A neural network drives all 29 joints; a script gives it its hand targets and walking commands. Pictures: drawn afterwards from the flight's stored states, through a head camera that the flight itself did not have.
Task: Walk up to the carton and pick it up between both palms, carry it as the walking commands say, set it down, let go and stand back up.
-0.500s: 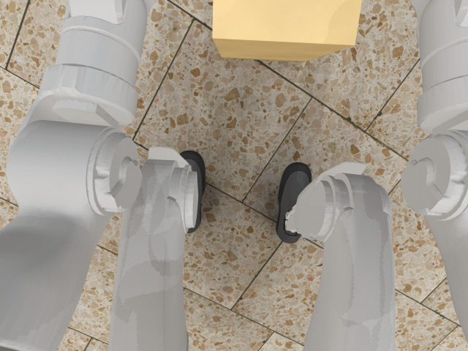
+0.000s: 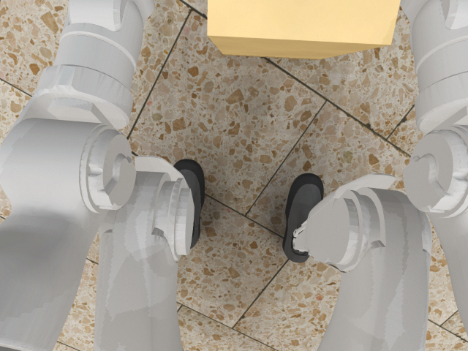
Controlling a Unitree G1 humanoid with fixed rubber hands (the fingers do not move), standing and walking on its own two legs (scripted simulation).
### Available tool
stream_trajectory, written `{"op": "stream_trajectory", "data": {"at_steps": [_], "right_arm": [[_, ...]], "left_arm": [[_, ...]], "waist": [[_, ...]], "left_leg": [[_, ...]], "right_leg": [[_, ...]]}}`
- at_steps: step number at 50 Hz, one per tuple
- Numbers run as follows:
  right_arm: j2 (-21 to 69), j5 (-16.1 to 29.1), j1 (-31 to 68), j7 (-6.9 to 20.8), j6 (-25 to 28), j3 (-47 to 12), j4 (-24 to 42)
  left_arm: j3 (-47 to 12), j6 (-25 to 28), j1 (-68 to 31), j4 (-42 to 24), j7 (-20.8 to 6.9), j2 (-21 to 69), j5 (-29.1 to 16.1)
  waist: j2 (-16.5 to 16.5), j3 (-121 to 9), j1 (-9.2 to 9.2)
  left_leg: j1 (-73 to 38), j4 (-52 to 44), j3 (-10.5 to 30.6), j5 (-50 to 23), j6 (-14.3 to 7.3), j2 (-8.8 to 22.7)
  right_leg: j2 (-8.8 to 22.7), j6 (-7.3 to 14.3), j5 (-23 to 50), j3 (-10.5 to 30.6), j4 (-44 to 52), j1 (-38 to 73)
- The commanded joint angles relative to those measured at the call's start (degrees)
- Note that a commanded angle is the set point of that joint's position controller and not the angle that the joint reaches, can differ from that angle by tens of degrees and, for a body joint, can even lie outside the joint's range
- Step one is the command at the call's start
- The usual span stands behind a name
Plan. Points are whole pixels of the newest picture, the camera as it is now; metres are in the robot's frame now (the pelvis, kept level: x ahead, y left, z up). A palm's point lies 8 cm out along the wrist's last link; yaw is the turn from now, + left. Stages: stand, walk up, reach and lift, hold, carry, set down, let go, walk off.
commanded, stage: reach and lift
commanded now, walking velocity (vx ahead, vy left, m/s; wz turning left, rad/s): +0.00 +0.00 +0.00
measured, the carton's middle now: out of the picture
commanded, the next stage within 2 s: none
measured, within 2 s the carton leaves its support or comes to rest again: leaves its support in 1.52 s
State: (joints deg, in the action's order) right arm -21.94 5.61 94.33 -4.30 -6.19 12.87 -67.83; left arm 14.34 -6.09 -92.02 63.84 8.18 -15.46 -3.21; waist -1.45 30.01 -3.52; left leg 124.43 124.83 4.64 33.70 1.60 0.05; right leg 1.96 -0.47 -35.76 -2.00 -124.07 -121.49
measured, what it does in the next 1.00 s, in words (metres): stands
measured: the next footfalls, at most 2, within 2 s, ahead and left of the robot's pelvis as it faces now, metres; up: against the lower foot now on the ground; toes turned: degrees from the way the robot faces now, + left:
none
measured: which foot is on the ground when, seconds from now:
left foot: down 0.00-1.00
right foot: down 0.00-1.00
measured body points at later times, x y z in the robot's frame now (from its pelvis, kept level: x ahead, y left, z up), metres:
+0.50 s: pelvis +0.00 +0.00 +0.00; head +0.39 +0.02 +0.21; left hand +0.57 +0.18 -0.19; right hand +0.60 -0.13 -0.19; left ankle +0.11 +0.13 -0.35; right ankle +0.11 -0.12 -0.35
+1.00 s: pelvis +0.00 +0.00 -0.01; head +0.39 +0.01 +0.21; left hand +0.58 +0.15 -0.19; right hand +0.60 -0.13 -0.18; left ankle +0.11 +0.13 -0.35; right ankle +0.11 -0.12 -0.35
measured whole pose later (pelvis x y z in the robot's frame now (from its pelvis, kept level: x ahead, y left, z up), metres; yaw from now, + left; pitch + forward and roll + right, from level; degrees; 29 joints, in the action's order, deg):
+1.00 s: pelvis +0.00 +0.00 -0.01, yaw -1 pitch +33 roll -3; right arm -20.2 2.1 95.3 -1.3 -10.5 10.0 -65.3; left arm 14.4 -8.9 -91.5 60.2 3.2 -13.7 -2.5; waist -1.5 30.0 -2.6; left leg 124.4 126.5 5.2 34.9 1.7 0.0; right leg 0.5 -0.5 -35.9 -1.8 -125.3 -122.2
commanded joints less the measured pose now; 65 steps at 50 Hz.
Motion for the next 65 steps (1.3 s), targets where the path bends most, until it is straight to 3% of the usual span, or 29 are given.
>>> {"op": "stream_trajectory", "data": {"at_steps": [1,7,10,11,12,13,17,18,19,21,22,23,29,33,34,38,40,41,42,43,45,54,56,58,59,60,61,62,65], "right_arm": [[-10.5,0.9,20.9,-0.9,1.9,-6.5,7.0],[-10.6,2.3,20.2,-0.4,1.4,-7.2,6.2],[-9.8,2.6,21.4,-0.4,1.4,-7.7,6.7],[-10.1,2.0,21.5,-0.5,1.4,-7.4,6.8],[-10.1,2.1,21.5,-0.6,1.5,-7.7,7.5],[-7.9,2.7,21.6,-0.2,1.5,-9.2,8.3],[-6.0,2.3,20.1,0.2,1.4,-7.8,6.7],[-4.9,2.2,22.1,0.4,1.4,-9.0,7.8],[-5.6,1.6,19.7,0.5,1.1,-8.1,5.7],[-2.5,1.7,21.4,1.2,1.4,-9.4,8.0],[-1.0,1.4,22.0,1.6,1.3,-9.2,8.7],[1.2,1.8,23.1,1.9,0.9,-9.9,8.7],[10.3,-0.4,23.1,5.3,0.0,-9.7,7.6],[16.8,-2.9,22.4,7.0,-1.2,-8.7,7.5],[20.0,-3.1,23.8,8.0,-1.3,-8.3,8.3],[41.3,-2.2,25.9,13.1,-3.0,-12.1,10.3],[48.6,-2.2,27.1,15.6,-3.6,-13.1,11.3],[50.5,-1.7,27.3,16.6,-3.8,-13.7,12.3],[51.8,-1.3,27.0,17.2,-4.0,-14.0,12.2],[52.8,-1.6,26.2,17.7,-4.3,-13.3,11.0],[56.3,-1.4,25.2,18.9,-4.8,-13.0,11.0],[60.7,0.7,25.8,20.2,-5.7,-14.3,11.3],[60.9,1.2,26.2,20.3,-5.9,-14.3,11.9],[61.0,1.5,26.8,19.9,-5.7,-15.2,13.9],[62.2,2.1,26.5,20.0,-6.0,-14.8,11.6],[62.7,2.0,26.8,19.7,-5.9,-15.1,12.9],[61.5,2.2,28.0,19.3,-5.7,-15.5,13.7],[61.6,3.5,28.8,19.1,-5.6,-16.2,14.5],[61.9,4.3,30.9,18.3,-5.4,-17.5,17.5]], "left_arm": [[-5.6,2.1,-20.7,-6.9,0.2,-12.4,-4.5],[-3.5,1.6,-18.1,-4.2,0.4,-13.1,-2.7],[-4.2,1.7,-19.3,-5.5,0.4,-12.6,-3.1],[-4.6,1.6,-19.7,-5.3,0.4,-11.9,-3.6],[-4.7,1.7,-19.1,-4.6,0.4,-11.3,-3.3],[-5.4,1.7,-19.7,-6.1,0.0,-10.4,-4.1],[-6.3,1.8,-20.0,-7.1,-0.4,-8.0,-3.3],[-6.5,1.7,-20.3,-6.8,-0.7,-6.7,-3.3],[-6.3,1.1,-19.4,-5.4,-1.0,-6.5,-3.1],[-6.3,1.5,-19.7,-7.7,-1.5,-3.6,-2.4],[-7.4,1.3,-20.4,-6.9,-2.1,-1.5,-3.2],[-6.7,1.4,-21.9,-7.8,-2.2,-1.7,-2.6],[-6.2,-0.1,-21.3,-6.6,-5.0,9.9,0.9],[-1.5,-0.3,-20.9,-8.3,-5.5,10.3,6.2],[-2.2,-0.7,-21.8,-8.1,-6.2,13.8,7.0],[-6.1,-2.0,-25.1,-9.4,-11.8,33.3,4.8],[-7.6,-2.7,-26.1,-9.2,-14.0,41.1,4.5],[-8.0,-2.9,-26.0,-9.7,-15.0,42.9,4.0],[-7.9,-3.1,-25.4,-10.3,-15.6,43.8,4.4],[-8.6,-3.5,-24.9,-10.0,-16.0,45.1,3.9],[-9.3,-4.1,-25.0,-10.3,-17.1,47.8,3.8],[-11.7,-5.2,-25.6,-12.4,-18.7,52.2,0.5],[-11.9,-4.9,-27.4,-13.2,-18.5,51.4,-0.4],[-11.9,-5.0,-27.2,-13.1,-18.6,52.1,-1.0],[-11.9,-5.1,-27.9,-12.7,-18.6,51.9,-0.8],[-12.7,-4.8,-29.7,-14.2,-18.4,51.9,-1.8],[-13.1,-4.9,-30.1,-14.8,-18.3,52.5,-2.5],[-13.1,-4.8,-30.7,-15.1,-18.1,52.1,-2.3],[-14.5,-4.8,-33.7,-18.7,-17.5,53.0,-4.3]], "waist": [[0.8,-73.8,2.87],[0.9,-72.2,0.46],[1.2,-72.2,0.44],[1.7,-72.5,1.44],[0.6,-72.1,0.99],[3.1,-72.4,1.38],[0.2,-70.6,2.39],[0.9,-70.7,1.79],[1.8,-68.5,3.05],[1.6,-68.5,2.11],[1.8,-68.2,3.05],[1.6,-68.6,1.99],[0.3,-63.2,1.47],[2.3,-60.0,-1.45],[0.9,-60.6,-1.51],[2.5,-58.6,-0.63],[1.8,-57.9,-1.21],[3.1,-57.6,-0.99],[3.0,-57.1,-2.16],[2.4,-56.9,-0.80],[2.3,-57.4,-1.45],[4.1,-59.6,-0.72],[4.0,-59.9,-1.67],[4.3,-60.9,-1.07],[4.0,-61.1,-2.21],[5.7,-62.7,-0.76],[4.9,-63.8,-0.73],[4.5,-65.1,-1.97],[5.5,-72.3,-0.91]], "left_leg": [[-40.5,-7.5,-6.9,-25.0,1.5,-2.9],[-40.0,-7.6,-7.0,-24.1,1.1,-2.6],[-40.7,-8.2,-6.9,-23.3,1.0,-2.7],[-41.5,-8.1,-6.9,-23.7,1.1,-2.8],[-41.5,-7.2,-7.3,-24.2,1.1,-2.8],[-40.5,-7.4,-7.1,-24.4,0.8,-2.8],[-41.8,-7.8,-6.7,-24.0,0.9,-2.9],[-42.2,-7.7,-6.5,-25.1,0.9,-2.9],[-40.6,-8.3,-6.8,-22.5,1.0,-3.0],[-39.9,-8.1,-6.9,-23.2,0.9,-3.3],[-40.9,-8.2,-6.5,-22.9,0.7,-3.5],[-41.5,-7.7,-7.1,-22.4,0.8,-3.3],[-42.1,-8.1,-6.5,-22.1,0.7,-3.9],[-41.1,-8.8,-7.5,-20.1,0.3,-4.5],[-43.0,-8.9,-7.4,-21.4,0.5,-5.0],[-38.3,-8.5,-8.0,-19.7,-0.3,-5.6],[-36.9,-8.1,-8.9,-18.8,-0.6,-6.0],[-36.8,-7.9,-8.8,-19.6,-0.9,-6.1],[-36.4,-7.5,-9.1,-19.9,-0.9,-6.1],[-37.0,-7.7,-8.7,-19.4,-1.2,-6.0],[-35.8,-7.4,-8.7,-19.3,-1.5,-6.1],[-32.4,-6.6,-8.6,-19.0,-2.0,-6.0],[-34.5,-6.8,-8.3,-19.3,-2.3,-6.1],[-32.4,-6.2,-8.8,-19.8,-2.3,-6.1],[-32.7,-5.9,-9.1,-19.7,-2.1,-6.0],[-32.7,-5.8,-8.9,-19.1,-2.5,-5.9],[-33.5,-5.9,-8.6,-20.4,-2.2,-6.0],[-34.3,-5.4,-9.1,-21.3,-2.1,-5.8],[-38.1,-5.5,-8.5,-23.4,-2.2,-6.2]], "right_leg": [[-5.2,-1.3,20.9,0.1,7.4,25.5],[-5.3,-1.6,19.3,0.0,7.2,23.8],[-5.3,-1.5,19.0,0.0,7.0,24.5],[-5.4,-1.7,18.6,-0.5,7.3,24.4],[-5.5,-1.5,18.9,0.1,7.4,23.8],[-5.4,-1.7,19.7,0.0,7.6,24.8],[-6.0,-1.2,19.2,-0.1,7.5,23.5],[-6.0,-1.3,19.9,0.1,7.8,23.7],[-6.1,-1.6,18.1,-0.6,7.9,24.2],[-6.3,-1.3,19.2,-0.2,7.9,23.7],[-6.5,-1.3,18.6,-0.3,8.2,23.5],[-6.5,-1.3,18.0,-0.3,8.1,24.1],[-7.2,-1.1,16.3,-0.7,8.1,20.4],[-7.8,-1.9,14.8,-1.2,7.7,20.9],[-7.9,-1.7,15.4,-1.2,7.5,20.0],[-8.9,-1.3,16.5,-0.9,7.8,22.8],[-9.3,-0.9,16.3,-0.7,7.8,21.7],[-9.6,-0.9,16.7,-1.2,7.4,21.5],[-9.5,-0.9,16.5,-0.7,7.7,20.9],[-9.7,-0.9,15.8,-1.6,7.0,18.9],[-9.9,-0.5,15.9,-1.4,7.0,18.3],[-10.1,-0.3,16.6,-1.6,6.2,18.4],[-9.9,-0.2,15.8,-1.7,5.8,16.7],[-10.0,-0.3,17.4,-1.3,6.2,19.0],[-9.7,-0.1,17.3,-0.9,6.3,18.6],[-9.9,-0.2,17.4,-1.1,6.1,20.4],[-9.6,0.0,18.4,-1.4,5.7,21.0],[-9.6,-0.1,19.1,-0.9,6.0,21.4],[-9.7,-0.2,20.4,-1.7,5.7,24.5]]}}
